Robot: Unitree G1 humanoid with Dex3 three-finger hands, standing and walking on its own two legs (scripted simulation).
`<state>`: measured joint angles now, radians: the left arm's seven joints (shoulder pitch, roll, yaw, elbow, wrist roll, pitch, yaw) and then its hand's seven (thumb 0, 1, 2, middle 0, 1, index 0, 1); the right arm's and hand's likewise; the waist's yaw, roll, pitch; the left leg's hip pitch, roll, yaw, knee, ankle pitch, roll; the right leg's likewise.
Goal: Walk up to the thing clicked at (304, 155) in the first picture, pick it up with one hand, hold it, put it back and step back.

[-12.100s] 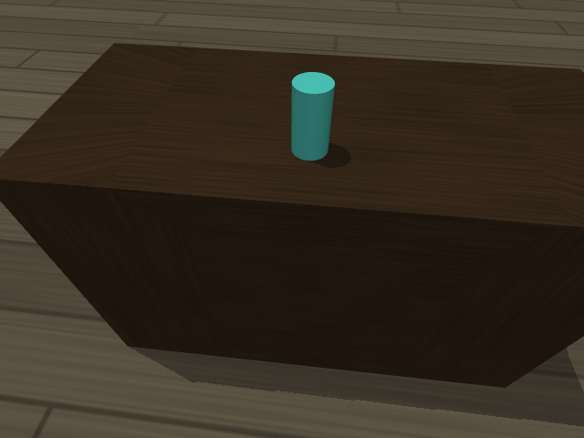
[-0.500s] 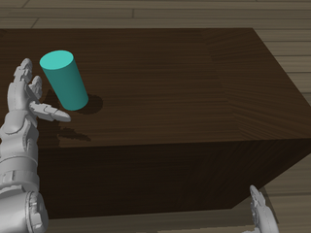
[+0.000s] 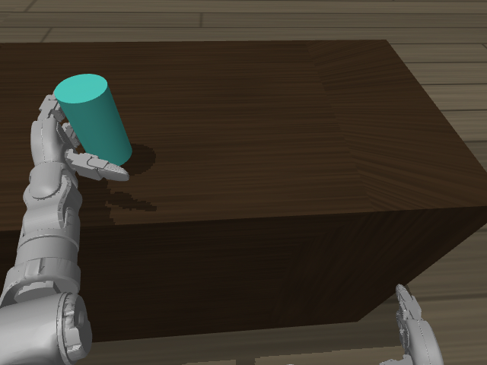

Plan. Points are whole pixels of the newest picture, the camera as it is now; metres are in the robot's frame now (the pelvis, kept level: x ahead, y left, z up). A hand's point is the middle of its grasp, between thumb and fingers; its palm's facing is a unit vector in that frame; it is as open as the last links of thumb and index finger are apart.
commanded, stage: close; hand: left
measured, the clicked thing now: (98, 124) +0.49 +0.22 +0.13
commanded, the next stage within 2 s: settle in 0.50 s
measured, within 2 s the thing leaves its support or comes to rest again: leaves its support in 0.78 s
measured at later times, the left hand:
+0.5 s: hand (97, 124) +0.48 +0.22 +0.14, palm faces +0.22 -0.97 +0.01, open 10.7 cm
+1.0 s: hand (86, 109) +0.47 +0.22 +0.17, palm faces +0.23 -0.97 -0.01, open 10.4 cm
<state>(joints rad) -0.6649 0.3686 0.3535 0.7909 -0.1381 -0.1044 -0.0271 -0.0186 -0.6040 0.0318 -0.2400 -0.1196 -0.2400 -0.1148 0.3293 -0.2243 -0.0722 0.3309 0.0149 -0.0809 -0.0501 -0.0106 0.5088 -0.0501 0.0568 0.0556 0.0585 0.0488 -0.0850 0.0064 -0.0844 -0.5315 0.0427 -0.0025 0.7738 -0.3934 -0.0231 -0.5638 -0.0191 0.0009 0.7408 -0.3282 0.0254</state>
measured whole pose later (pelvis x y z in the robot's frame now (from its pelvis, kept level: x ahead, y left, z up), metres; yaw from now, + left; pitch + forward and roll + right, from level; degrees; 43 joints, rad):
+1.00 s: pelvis +0.01 +0.00 +0.00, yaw +0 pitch +9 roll -1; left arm -0.78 0.41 0.34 0.83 -0.12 -0.02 -0.02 -0.01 -0.48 1.10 -0.72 -1.02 -0.74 -1.02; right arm 0.31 -0.22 -0.05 0.38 0.02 -0.06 -0.04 -0.01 0.51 -0.06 0.06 0.06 0.06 0.05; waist -0.08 0.02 -0.11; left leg -0.53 0.04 -0.01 0.77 -0.40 -0.02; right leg -0.55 -0.02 0.00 0.72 -0.33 0.03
